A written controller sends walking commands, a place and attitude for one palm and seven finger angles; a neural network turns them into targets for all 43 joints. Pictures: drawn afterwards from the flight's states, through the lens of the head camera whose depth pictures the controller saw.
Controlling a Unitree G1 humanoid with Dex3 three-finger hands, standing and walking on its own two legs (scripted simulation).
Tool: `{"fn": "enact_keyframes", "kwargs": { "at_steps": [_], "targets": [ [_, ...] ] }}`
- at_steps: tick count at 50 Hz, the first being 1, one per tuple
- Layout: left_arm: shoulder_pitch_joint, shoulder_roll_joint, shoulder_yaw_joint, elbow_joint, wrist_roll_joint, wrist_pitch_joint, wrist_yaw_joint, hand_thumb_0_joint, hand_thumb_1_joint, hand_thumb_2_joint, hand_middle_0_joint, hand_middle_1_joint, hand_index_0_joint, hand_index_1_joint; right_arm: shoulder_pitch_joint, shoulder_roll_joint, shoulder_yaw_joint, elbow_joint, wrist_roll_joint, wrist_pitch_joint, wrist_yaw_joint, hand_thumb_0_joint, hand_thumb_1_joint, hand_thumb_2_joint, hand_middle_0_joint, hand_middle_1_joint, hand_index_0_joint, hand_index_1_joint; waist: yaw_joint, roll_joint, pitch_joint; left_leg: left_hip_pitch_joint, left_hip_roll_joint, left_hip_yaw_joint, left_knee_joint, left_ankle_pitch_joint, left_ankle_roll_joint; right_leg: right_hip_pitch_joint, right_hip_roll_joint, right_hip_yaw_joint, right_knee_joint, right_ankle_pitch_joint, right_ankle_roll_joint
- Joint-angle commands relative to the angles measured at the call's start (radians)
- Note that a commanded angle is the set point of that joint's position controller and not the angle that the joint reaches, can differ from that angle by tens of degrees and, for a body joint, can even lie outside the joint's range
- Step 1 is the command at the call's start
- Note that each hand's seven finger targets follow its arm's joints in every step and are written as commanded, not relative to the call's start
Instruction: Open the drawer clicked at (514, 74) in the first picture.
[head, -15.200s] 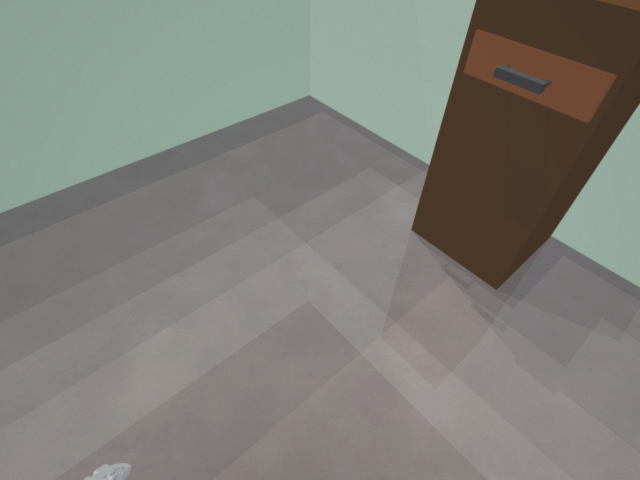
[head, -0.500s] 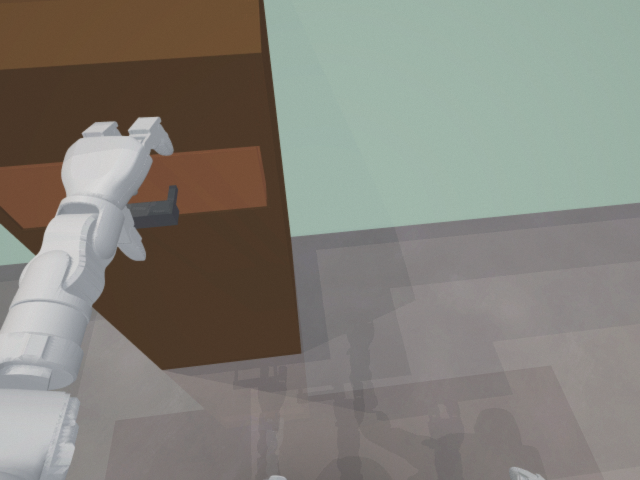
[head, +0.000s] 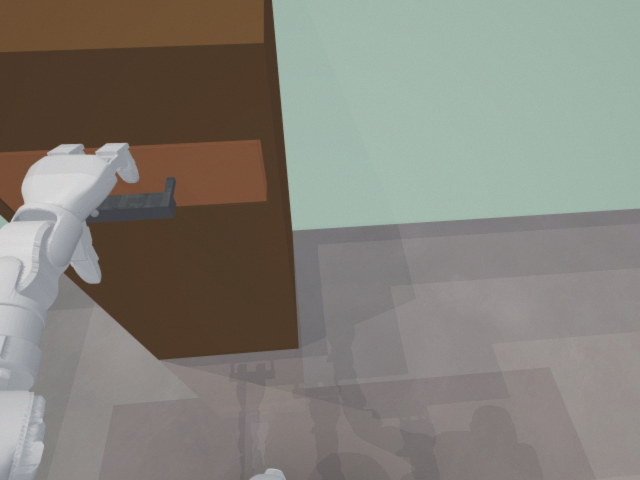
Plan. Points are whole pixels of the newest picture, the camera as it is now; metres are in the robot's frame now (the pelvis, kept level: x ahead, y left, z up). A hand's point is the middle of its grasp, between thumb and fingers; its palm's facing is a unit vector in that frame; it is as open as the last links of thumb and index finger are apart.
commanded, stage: move the hooked fingers above the handle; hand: left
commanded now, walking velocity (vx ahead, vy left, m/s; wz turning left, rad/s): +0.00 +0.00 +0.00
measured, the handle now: (125, 196) +0.47 +0.30 +0.04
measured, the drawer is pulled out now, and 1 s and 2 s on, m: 0.00 0.00 0.00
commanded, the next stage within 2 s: none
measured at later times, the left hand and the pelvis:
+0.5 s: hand (69, 193) +0.42 +0.32 +0.11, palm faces -0.03 +0.02 -1.00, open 13.7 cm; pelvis +0.00 +0.02 +0.01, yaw -1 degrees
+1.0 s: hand (57, 196) +0.41 +0.34 +0.11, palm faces -0.06 +0.00 -1.00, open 13.7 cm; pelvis +0.01 +0.00 +0.01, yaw -2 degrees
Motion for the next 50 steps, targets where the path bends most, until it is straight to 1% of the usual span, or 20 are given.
{"fn": "enact_keyframes", "kwargs": {
  "at_steps": [1, 4, 5, 9, 11, 16, 20, 25, 29, 32, 33, 34, 35, 37, 39, 43, 45, 46, 49, 50],
  "targets": [
    [-0.530, 0.335, 0.174, -0.280, -0.039, -0.008, 0.132, 0.000, -0.500, 0.300, -0.300, -1.200, -0.300, -1.200, 0.048, -0.109, -0.041, -0.067, -0.007, -0.027, 0.011, 0.000, -0.900, -0.900, 0.200, 0.300, 0.200, 0.300, -0.049, 0.125, -0.477, 0.374, -0.013, 0.077, 0.004, 0.405, 0.050, 0.021, -0.015, -0.007, -0.042, 0.398, -0.005],
    [-0.431, 0.363, 0.219, -0.164, -0.028, 0.092, 0.172, 0.000, -0.500, 0.300, -0.300, -1.200, -0.300, -1.200, 0.017, -0.105, -0.025, -0.070, -0.007, -0.013, 0.036, 0.000, -0.900, -0.900, 0.200, 0.300, 0.200, 0.300, 0.005, 0.125, -0.420, 0.298, -0.012, 0.084, -0.028, 0.427, 0.035, 0.065, -0.010, -0.031, -0.028, 0.407, -0.016],
    [-0.429, 0.358, 0.217, -0.159, -0.025, 0.123, 0.174, 0.000, -0.500, 0.300, -0.300, -1.200, -0.300, -1.200, 0.006, -0.108, -0.022, -0.072, -0.010, -0.008, 0.040, 0.000, -0.900, -0.900, 0.200, 0.300, 0.200, 0.300, 0.000, 0.087, -0.409, 0.286, -0.010, 0.085, -0.032, 0.438, 0.037, 0.082, -0.009, -0.032, -0.033, 0.421, -0.015],
    [-0.480, 0.376, 0.195, -0.157, -0.001, 0.189, 0.173, 0.000, -0.500, 0.300, -0.300, -1.200, -0.300, -1.200, -0.024, -0.107, -0.010, -0.090, -0.001, 0.000, 0.042, 0.000, -0.900, -0.900, 0.200, 0.300, 0.200, 0.300, 0.001, 0.052, -0.380, 0.286, -0.006, 0.085, -0.071, 0.376, 0.039, 0.107, -0.009, -0.034, -0.059, 0.357, -0.011],
    [-0.471, 0.404, 0.211, -0.143, 0.012, 0.202, 0.161, 0.000, -0.500, 0.300, -0.300, -1.200, -0.300, -1.200, -0.036, -0.104, -0.001, -0.095, -0.001, 0.006, 0.034, 0.000, -0.900, -0.900, 0.200, 0.300, 0.200, 0.300, 0.011, 0.035, -0.389, 0.288, -0.007, 0.087, -0.085, 0.370, 0.041, 0.138, -0.011, -0.027, -0.071, 0.359, -0.010],
    [-0.415, 0.358, 0.190, -0.149, 0.010, 0.190, 0.121, 0.000, -0.500, 0.300, -0.300, -1.200, -0.300, -1.200, -0.055, -0.092, 0.006, -0.125, -0.001, 0.003, 0.028, 0.000, -0.900, -0.900, 0.200, 0.300, 0.200, 0.300, 0.022, 0.021, -0.357, 0.317, 0.001, 0.078, -0.116, 0.338, 0.043, 0.143, -0.013, -0.033, -0.092, 0.306, -0.012],
    [-0.402, 0.210, 0.063, -0.110, 0.012, 0.187, 0.076, 0.000, -0.500, 0.300, -0.300, -1.200, -0.300, -1.200, -0.052, -0.092, 0.005, -0.136, 0.001, -0.009, 0.030, 0.000, -0.900, -0.900, 0.200, 0.300, 0.200, 0.300, -0.014, 0.006, -0.282, 0.334, 0.011, 0.066, -0.135, 0.278, 0.043, 0.073, -0.016, -0.043, -0.118, 0.221, -0.012],
    [-0.424, 0.018, -0.111, -0.199, -0.014, 0.165, 0.007, 0.000, -0.500, 0.300, -0.300, -1.200, -0.300, -1.200, -0.037, -0.085, -0.006, -0.141, -0.004, -0.021, 0.038, 0.000, -0.900, -0.900, 0.200, 0.300, 0.200, 0.300, -0.048, 0.011, -0.271, 0.430, 0.017, 0.039, -0.130, 0.270, 0.042, 0.000, -0.018, -0.043, -0.132, 0.183, -0.013],
    [-0.516, 0.104, -0.039, -0.279, -0.027, 0.111, 0.022, 0.000, -0.500, 0.300, -0.300, -1.200, -0.300, -1.200, -0.031, -0.091, -0.007, -0.127, -0.007, -0.025, 0.029, 0.000, -0.900, -0.900, 0.200, 0.300, 0.200, 0.300, -0.038, 0.041, -0.284, 0.435, 0.005, 0.031, -0.127, 0.240, 0.041, -0.007, -0.017, -0.037, -0.122, 0.177, -0.016],
    [-0.537, 0.274, 0.125, -0.296, -0.003, 0.082, 0.092, 0.000, -0.500, 0.300, -0.300, -1.200, -0.300, -1.200, -0.025, -0.094, -0.009, -0.110, -0.012, -0.025, 0.027, 0.000, -0.900, -0.900, 0.200, 0.300, 0.200, 0.300, 0.004, 0.101, -0.331, 0.423, 0.003, 0.026, -0.120, 0.288, 0.031, 0.022, -0.013, -0.037, -0.099, 0.197, -0.030],
    [-0.533, 0.302, 0.156, -0.308, 0.006, 0.083, 0.121, 0.000, -0.500, 0.300, -0.300, -1.200, -0.300, -1.200, -0.031, -0.089, -0.006, -0.111, -0.015, -0.026, 0.029, 0.000, -0.900, -0.900, 0.200, 0.300, 0.200, 0.300, 0.020, 0.130, -0.357, 0.412, -0.001, 0.028, -0.118, 0.317, 0.025, 0.040, -0.011, -0.039, -0.088, 0.214, -0.032],
    [-0.510, 0.313, 0.179, -0.301, 0.009, 0.093, 0.148, 0.000, -0.500, 0.300, -0.300, -1.200, -0.300, -1.200, -0.035, -0.082, -0.004, -0.112, -0.016, -0.028, 0.031, 0.000, -0.900, -0.900, 0.200, 0.300, 0.200, 0.300, 0.031, 0.137, -0.366, 0.405, -0.002, 0.034, -0.117, 0.334, 0.023, 0.058, -0.010, -0.041, -0.084, 0.228, -0.033],
    [-0.492, 0.380, 0.243, -0.287, 0.015, 0.107, 0.171, 0.000, -0.500, 0.300, -0.300, -1.200, -0.300, -1.200, -0.040, -0.088, -0.003, -0.109, -0.021, -0.025, 0.030, 0.000, -0.900, -0.900, 0.200, 0.300, 0.200, 0.300, 0.049, 0.113, -0.389, 0.370, -0.006, 0.040, -0.118, 0.345, 0.022, 0.107, -0.010, -0.037, -0.083, 0.245, -0.034],
    [-0.449, 0.357, 0.222, -0.248, 0.021, 0.156, 0.201, 0.000, -0.500, 0.300, -0.300, -1.200, -0.300, -1.200, -0.062, -0.079, 0.004, -0.112, -0.018, -0.027, 0.035, 0.000, -0.900, -0.900, 0.200, 0.300, 0.200, 0.300, 0.057, 0.138, -0.377, 0.343, -0.008, 0.063, -0.119, 0.351, 0.020, 0.132, -0.012, -0.036, -0.079, 0.281, -0.031],
    [-0.355, 0.339, 0.210, -0.189, 0.019, 0.216, 0.194, 0.000, -0.500, 0.300, -0.300, -1.200, -0.300, -1.200, -0.071, -0.085, 0.001, -0.113, -0.017, -0.024, 0.041, 0.000, -0.900, -0.900, 0.200, 0.300, 0.200, 0.300, 0.067, 0.100, -0.390, 0.321, -0.008, 0.086, -0.119, 0.385, 0.022, 0.181, -0.014, -0.031, -0.079, 0.341, -0.025],
    [-0.313, 0.380, 0.218, -0.152, -0.004, 0.256, 0.129, 0.000, -0.500, 0.300, -0.300, -1.200, -0.300, -1.200, -0.089, -0.097, 0.006, -0.120, -0.002, -0.005, 0.028, 0.000, -0.900, -0.900, 0.200, 0.300, 0.200, 0.300, 0.055, -0.022, -0.356, 0.263, -0.013, 0.110, -0.138, 0.329, 0.038, 0.263, -0.026, -0.007, -0.114, 0.388, -0.003],
    [-0.318, 0.363, 0.195, -0.126, -0.015, 0.252, 0.086, 0.000, -0.500, 0.300, -0.300, -1.200, -0.300, -1.200, -0.086, -0.106, 0.006, -0.118, 0.001, -0.002, 0.016, 0.000, -0.900, -0.900, 0.200, 0.300, 0.200, 0.300, 0.029, -0.092, -0.339, 0.250, -0.014, 0.120, -0.140, 0.306, 0.049, 0.289, -0.035, 0.005, -0.135, 0.415, 0.008],
    [-0.304, 0.350, 0.170, -0.112, -0.011, 0.244, 0.060, 0.000, -0.500, 0.300, -0.300, -1.200, -0.300, -1.200, -0.084, -0.109, 0.006, -0.122, 0.006, -0.002, 0.012, 0.000, -0.900, -0.900, 0.200, 0.300, 0.200, 0.300, 0.020, -0.077, -0.312, 0.248, -0.019, 0.124, -0.141, 0.286, 0.052, 0.268, -0.036, 0.007, -0.140, 0.418, 0.013],
    [-0.304, 0.251, 0.073, -0.120, -0.016, 0.190, -0.023, 0.000, -0.500, 0.300, -0.300, -1.200, -0.300, -1.200, -0.065, -0.114, -0.001, -0.125, 0.007, -0.008, 0.006, 0.000, -0.900, -0.900, 0.200, 0.300, 0.200, 0.300, -0.015, -0.077, -0.275, 0.283, -0.019, 0.123, -0.124, 0.295, 0.065, 0.215, -0.039, 0.002, -0.145, 0.454, 0.016],
    [-0.337, 0.179, 0.007, -0.168, -0.026, 0.162, -0.050, 0.000, -0.500, 0.300, -0.300, -1.200, -0.300, -1.200, -0.065, -0.107, -0.005, -0.126, 0.005, -0.010, 0.006, 0.000, -0.900, -0.900, 0.200, 0.300, 0.200, 0.300, -0.040, -0.064, -0.271, 0.314, -0.019, 0.122, -0.114, 0.312, 0.066, 0.193, -0.039, 0.005, -0.151, 0.463, 0.014]
  ]
}}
